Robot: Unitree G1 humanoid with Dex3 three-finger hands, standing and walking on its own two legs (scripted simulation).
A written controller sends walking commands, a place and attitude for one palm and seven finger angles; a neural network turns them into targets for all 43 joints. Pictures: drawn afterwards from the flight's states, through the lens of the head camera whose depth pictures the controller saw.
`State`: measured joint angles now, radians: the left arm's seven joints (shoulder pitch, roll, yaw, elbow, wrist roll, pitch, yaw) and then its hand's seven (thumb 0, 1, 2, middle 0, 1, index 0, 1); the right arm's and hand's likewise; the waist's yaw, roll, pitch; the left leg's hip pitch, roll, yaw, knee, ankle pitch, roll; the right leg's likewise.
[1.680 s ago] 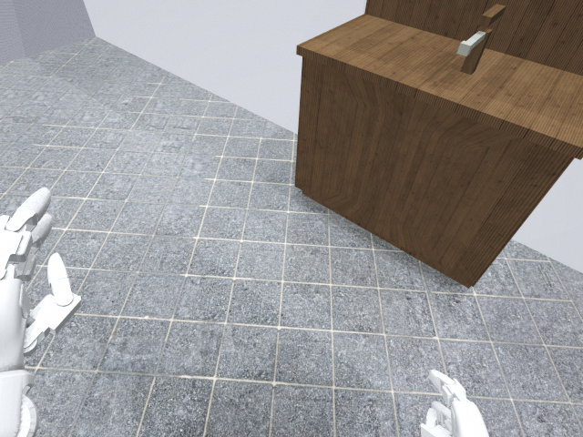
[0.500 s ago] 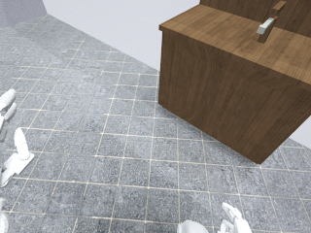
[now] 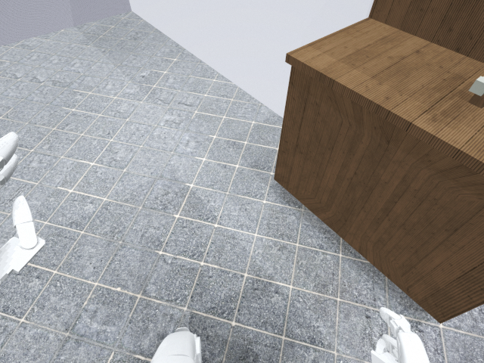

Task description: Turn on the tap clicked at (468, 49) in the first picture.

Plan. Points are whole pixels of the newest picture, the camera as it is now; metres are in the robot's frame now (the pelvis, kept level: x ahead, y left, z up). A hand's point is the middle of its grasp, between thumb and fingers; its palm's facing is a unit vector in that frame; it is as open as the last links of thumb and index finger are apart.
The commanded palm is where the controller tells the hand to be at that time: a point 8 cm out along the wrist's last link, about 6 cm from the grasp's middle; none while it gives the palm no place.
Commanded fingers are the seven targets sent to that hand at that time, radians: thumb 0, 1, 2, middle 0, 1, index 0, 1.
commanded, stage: turn to face it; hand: left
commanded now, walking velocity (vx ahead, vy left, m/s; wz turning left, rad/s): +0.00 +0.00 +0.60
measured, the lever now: (480, 86) +0.67 -0.50 +0.11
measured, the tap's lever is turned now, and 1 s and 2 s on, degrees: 0 0 0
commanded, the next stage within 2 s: none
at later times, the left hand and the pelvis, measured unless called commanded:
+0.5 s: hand (73, 194) +0.28 +0.22 +0.18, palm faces +0.42 -0.79 -0.45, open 7.4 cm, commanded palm +0.23 +0.26 +0.18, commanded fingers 0.00 0.90 0.90 -0.20 -0.30 -0.20 -0.30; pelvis +0.05 -0.01 -0.02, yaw -4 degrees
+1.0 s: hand (130, 195) +0.28 +0.16 +0.18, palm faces +0.14 -0.91 -0.40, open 7.4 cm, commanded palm +0.25 +0.20 +0.18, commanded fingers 0.00 0.90 0.90 -0.20 -0.30 -0.20 -0.30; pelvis +0.00 +0.00 -0.01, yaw -21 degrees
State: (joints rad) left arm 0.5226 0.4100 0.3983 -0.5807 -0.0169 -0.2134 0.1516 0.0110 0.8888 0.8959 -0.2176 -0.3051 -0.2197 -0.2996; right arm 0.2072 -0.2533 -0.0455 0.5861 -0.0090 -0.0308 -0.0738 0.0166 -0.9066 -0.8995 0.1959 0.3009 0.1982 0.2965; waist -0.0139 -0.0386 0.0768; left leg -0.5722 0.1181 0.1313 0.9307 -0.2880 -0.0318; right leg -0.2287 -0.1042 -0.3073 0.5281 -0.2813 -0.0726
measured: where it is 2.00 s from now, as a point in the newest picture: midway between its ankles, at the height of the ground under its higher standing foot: outside the picture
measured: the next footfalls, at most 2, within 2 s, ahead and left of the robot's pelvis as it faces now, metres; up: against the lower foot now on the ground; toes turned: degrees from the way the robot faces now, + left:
left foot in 0.16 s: +0.14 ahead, +0.15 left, +0.00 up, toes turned +13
right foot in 0.48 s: +0.12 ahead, -0.11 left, +0.00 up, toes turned -10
